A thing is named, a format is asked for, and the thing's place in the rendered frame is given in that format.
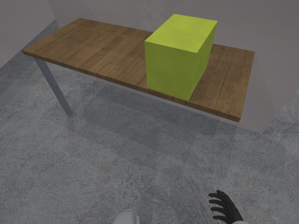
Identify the table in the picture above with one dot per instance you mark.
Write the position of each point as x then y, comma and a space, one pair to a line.
117, 54

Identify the right robot hand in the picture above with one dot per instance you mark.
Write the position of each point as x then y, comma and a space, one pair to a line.
229, 210

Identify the robot left thigh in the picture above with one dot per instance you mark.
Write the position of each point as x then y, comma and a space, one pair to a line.
127, 218

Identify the carton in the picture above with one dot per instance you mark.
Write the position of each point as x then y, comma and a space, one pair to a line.
177, 54

